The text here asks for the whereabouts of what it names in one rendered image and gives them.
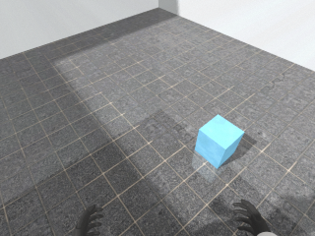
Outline left robot hand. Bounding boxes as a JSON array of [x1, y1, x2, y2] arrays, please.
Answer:
[[72, 205, 103, 236]]

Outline carton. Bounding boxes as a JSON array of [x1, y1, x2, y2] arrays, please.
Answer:
[[195, 115, 245, 169]]

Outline right robot hand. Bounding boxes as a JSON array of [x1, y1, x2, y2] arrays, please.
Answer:
[[232, 199, 271, 236]]

